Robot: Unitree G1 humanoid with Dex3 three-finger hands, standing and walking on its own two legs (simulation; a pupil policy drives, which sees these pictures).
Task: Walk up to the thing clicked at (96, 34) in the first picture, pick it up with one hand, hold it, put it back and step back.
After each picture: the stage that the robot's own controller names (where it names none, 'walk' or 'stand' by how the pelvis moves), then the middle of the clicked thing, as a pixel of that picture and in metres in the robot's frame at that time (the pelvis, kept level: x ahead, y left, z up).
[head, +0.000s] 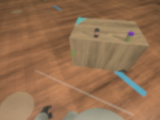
stand; (96, 33) +1.03 -0.03 -0.08
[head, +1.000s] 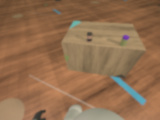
walk; (89, 37) +0.92 +0.10 -0.06
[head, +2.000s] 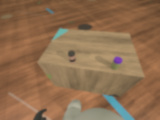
walk; (72, 57) +0.55 +0.23 -0.08
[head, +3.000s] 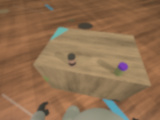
stand; (71, 60) +0.49 +0.19 -0.06
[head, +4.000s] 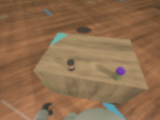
stand; (71, 65) +0.46 +0.19 -0.09
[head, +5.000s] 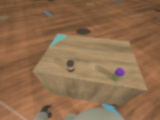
stand; (70, 66) +0.46 +0.19 -0.09
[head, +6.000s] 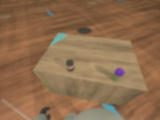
stand; (70, 66) +0.46 +0.20 -0.09
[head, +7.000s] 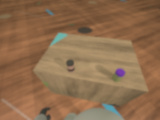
stand; (70, 66) +0.46 +0.20 -0.09
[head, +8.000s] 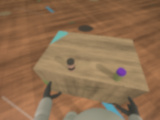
rise first; (71, 65) +0.46 +0.20 -0.08
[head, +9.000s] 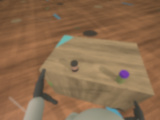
go down; (74, 66) +0.47 +0.19 -0.08
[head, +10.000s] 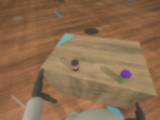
go down; (75, 66) +0.46 +0.19 -0.08
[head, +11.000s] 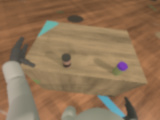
go down; (66, 61) +0.45 +0.17 -0.04
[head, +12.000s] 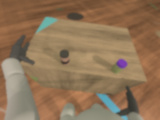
close in; (64, 57) +0.46 +0.17 -0.02
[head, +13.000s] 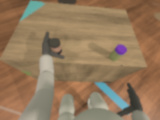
close; (56, 47) +0.49 +0.19 +0.02
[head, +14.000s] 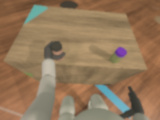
lift; (57, 52) +0.47 +0.19 +0.02
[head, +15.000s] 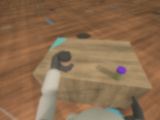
lift; (66, 62) +0.33 +0.16 +0.17
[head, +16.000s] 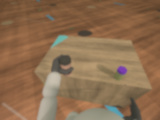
hold; (66, 66) +0.32 +0.17 +0.12
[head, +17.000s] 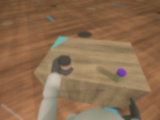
hold; (66, 66) +0.32 +0.17 +0.12
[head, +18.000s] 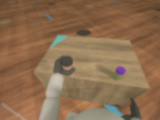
hold; (68, 67) +0.33 +0.16 +0.11
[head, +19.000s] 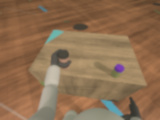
crouch; (64, 60) +0.38 +0.19 +0.09
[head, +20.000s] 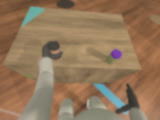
lower; (55, 51) +0.47 +0.19 +0.00
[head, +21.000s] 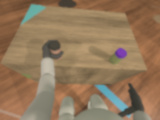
lower; (56, 51) +0.47 +0.19 +0.02
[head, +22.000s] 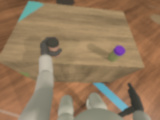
lower; (54, 48) +0.49 +0.19 +0.02
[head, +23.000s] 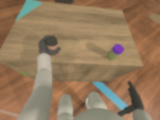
lower; (53, 47) +0.50 +0.19 +0.02
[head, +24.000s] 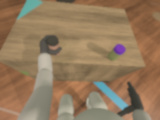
rest; (54, 46) +0.49 +0.19 +0.03
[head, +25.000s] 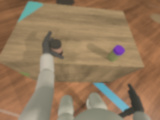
withdraw; (57, 49) +0.49 +0.18 +0.02
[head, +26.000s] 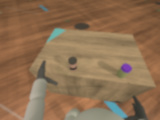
sink last; (73, 64) +0.44 +0.16 -0.03
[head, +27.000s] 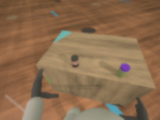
stand; (75, 61) +0.48 +0.17 -0.03
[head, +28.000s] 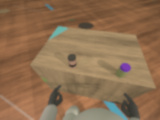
stand; (72, 61) +0.46 +0.17 -0.02
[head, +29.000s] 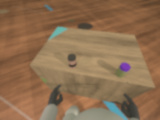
stand; (72, 61) +0.46 +0.17 -0.02
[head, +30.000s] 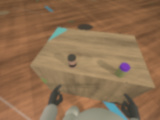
stand; (72, 61) +0.46 +0.17 -0.02
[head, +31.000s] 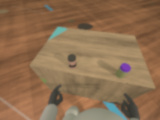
stand; (72, 61) +0.46 +0.17 -0.02
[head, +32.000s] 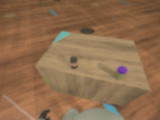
stand; (74, 63) +0.48 +0.17 -0.06
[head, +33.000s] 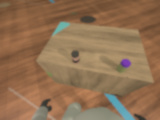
walk; (75, 57) +0.50 +0.16 -0.07
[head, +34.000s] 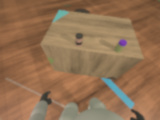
walk; (79, 39) +0.68 +0.13 -0.06
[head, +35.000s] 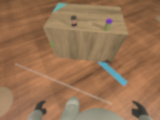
walk; (73, 21) +0.97 +0.29 -0.05
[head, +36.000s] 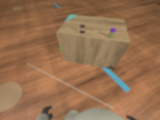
stand; (82, 29) +1.08 +0.18 -0.08
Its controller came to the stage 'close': yes
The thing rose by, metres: 0.21
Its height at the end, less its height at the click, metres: +0.00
